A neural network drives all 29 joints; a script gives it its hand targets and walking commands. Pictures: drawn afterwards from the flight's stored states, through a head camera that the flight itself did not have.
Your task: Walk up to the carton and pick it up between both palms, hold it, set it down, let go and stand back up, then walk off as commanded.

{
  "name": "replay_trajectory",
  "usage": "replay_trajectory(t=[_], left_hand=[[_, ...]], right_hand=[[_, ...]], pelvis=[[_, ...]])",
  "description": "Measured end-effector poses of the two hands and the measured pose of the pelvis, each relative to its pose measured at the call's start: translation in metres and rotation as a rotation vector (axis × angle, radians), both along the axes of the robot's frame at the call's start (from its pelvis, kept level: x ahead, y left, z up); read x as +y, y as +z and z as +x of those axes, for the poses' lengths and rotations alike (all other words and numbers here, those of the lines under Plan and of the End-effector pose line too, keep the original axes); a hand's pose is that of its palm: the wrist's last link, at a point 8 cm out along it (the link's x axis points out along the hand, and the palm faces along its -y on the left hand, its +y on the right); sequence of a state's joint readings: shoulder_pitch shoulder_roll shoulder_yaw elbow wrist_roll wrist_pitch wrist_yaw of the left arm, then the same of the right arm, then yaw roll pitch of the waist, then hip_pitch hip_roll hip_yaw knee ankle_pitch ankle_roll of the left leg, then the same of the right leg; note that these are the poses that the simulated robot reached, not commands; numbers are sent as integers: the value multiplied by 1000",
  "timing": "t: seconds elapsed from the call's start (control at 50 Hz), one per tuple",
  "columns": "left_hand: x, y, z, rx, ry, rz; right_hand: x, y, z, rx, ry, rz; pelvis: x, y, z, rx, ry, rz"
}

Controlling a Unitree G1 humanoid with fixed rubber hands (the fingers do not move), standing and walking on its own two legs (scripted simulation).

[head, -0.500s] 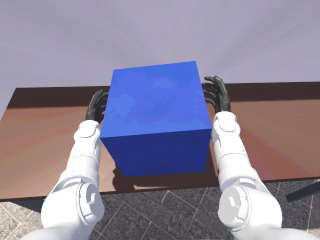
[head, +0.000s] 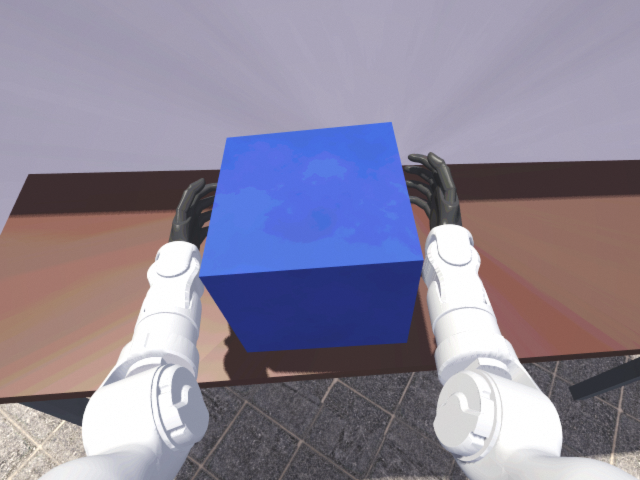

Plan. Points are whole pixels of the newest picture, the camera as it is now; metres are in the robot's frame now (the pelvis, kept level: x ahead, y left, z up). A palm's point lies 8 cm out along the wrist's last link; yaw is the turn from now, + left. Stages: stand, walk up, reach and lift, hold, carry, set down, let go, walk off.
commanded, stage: set down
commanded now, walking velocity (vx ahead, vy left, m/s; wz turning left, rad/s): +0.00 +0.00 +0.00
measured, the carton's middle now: (317, 240) +0.43 +0.01 -0.01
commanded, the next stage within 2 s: none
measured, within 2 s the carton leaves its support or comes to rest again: rests again in 0.80 s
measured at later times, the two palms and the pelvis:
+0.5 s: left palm (189, 239) +0.41 +0.18 +0.03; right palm (443, 223) +0.40 -0.15 +0.08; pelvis +0.00 +0.00 +0.00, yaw +0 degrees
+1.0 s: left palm (179, 239) +0.42 +0.20 +0.01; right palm (430, 243) +0.40 -0.14 +0.03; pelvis -0.02 +0.02 -0.01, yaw -1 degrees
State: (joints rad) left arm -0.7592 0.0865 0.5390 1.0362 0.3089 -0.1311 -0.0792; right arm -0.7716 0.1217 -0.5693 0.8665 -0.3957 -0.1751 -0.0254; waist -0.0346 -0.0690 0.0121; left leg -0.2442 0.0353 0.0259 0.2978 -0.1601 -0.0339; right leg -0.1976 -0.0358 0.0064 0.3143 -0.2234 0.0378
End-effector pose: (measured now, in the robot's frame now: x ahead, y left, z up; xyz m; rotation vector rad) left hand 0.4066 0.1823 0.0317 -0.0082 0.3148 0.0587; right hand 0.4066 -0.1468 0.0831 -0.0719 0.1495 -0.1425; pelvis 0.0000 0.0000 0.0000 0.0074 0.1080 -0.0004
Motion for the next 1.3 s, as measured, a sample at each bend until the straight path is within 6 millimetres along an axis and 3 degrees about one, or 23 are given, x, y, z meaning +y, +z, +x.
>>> replay_trajectory(t=[0.62, 0.74, 0.82, 0.92, 1.1, 1.3], left_hand=[[-2, -2, 1, -27, -10, 2], [-1, -3, 7, -21, 19, -8], [5, -12, 9, -1, 32, 2], [12, -20, 10, 21, 31, 16], [27, -9, 11, 1, 55, 29], [51, -7, -10, 8, 91, 58]], right_hand=[[-3, -7, -8, 23, -26, -2], [-8, -32, -15, 119, -43, -10], [-4, -49, -19, 156, -44, 18], [2, -51, -13, 150, -34, 36], [0, -45, -3, 172, -3, 28], [-10, -45, -12, 163, 1, 25]], pelvis=[[4, -1, -6, 14, 0, -5], [7, -2, -9, 44, -3, -11], [10, -5, -13, 105, -7, -20], [16, -10, -17, 179, -10, -28], [22, -17, -26, 243, -13, -35], [22, -20, -38, 238, -14, -34]])
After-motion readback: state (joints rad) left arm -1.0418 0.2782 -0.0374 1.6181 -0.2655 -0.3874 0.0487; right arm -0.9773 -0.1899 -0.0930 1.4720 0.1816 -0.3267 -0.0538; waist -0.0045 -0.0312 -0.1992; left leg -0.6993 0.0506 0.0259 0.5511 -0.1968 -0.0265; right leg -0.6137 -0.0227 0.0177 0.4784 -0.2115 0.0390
